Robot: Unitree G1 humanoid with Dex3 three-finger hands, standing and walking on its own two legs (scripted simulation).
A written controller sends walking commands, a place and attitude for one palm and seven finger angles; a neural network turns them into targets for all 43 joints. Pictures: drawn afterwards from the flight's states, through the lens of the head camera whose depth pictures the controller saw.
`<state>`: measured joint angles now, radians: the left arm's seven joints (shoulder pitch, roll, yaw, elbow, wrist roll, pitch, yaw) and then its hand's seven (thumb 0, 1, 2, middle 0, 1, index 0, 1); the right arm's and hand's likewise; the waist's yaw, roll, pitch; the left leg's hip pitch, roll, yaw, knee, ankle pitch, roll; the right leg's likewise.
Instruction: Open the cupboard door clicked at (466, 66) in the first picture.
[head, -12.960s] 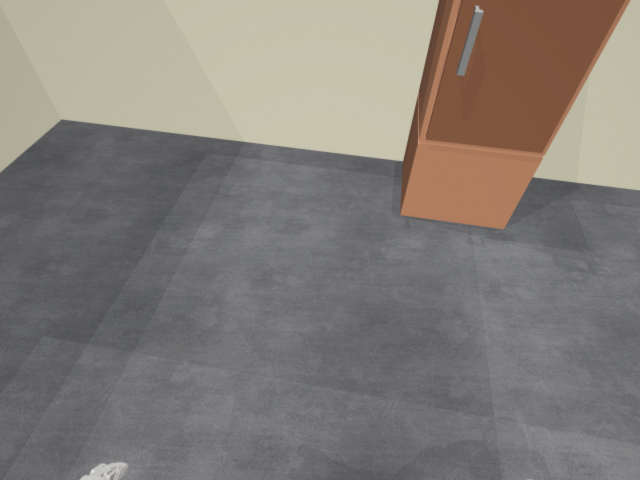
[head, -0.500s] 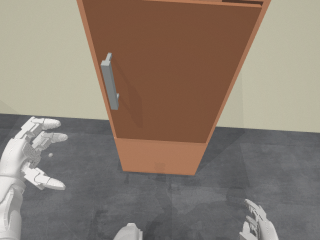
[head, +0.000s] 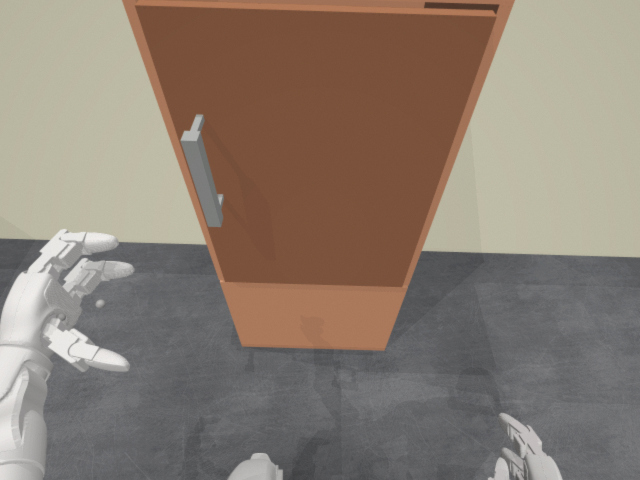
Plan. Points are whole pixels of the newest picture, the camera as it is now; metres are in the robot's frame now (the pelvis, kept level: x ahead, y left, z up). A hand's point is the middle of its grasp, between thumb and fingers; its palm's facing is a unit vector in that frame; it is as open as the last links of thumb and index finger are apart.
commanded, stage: raise the hand with hooked fingers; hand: left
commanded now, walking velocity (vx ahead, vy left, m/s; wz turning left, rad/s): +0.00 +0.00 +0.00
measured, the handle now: (207, 174) +0.53 +0.21 +0.06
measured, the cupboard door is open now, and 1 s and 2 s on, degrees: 0 0 0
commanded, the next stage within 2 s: move the hooked fingers beside the handle in 0.08 s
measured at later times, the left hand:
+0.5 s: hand (121, 273) +0.33 +0.27 +0.08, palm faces +0.03 -1.00 -0.01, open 13.9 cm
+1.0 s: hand (134, 238) +0.39 +0.27 +0.07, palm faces +0.02 -1.00 +0.01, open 14.0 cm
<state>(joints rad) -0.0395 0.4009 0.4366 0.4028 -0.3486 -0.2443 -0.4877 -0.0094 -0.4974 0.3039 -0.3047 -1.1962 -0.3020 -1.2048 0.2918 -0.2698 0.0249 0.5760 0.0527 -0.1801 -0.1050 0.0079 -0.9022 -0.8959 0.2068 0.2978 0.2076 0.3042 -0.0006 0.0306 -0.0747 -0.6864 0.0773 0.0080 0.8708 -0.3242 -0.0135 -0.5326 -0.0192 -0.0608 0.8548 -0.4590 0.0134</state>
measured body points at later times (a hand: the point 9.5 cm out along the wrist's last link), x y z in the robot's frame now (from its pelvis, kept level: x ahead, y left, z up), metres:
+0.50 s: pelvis +0.00 -0.01 +0.00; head +0.05 +0.00 +0.44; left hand +0.32 +0.32 +0.08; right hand +0.14 -0.26 -0.09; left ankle +0.06 +0.13 -0.69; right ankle -0.02 -0.13 -0.69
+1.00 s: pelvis +0.00 +0.01 -0.01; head +0.07 +0.02 +0.43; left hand +0.38 +0.33 +0.07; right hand +0.09 -0.27 -0.11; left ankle +0.06 +0.13 -0.69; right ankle -0.02 -0.13 -0.69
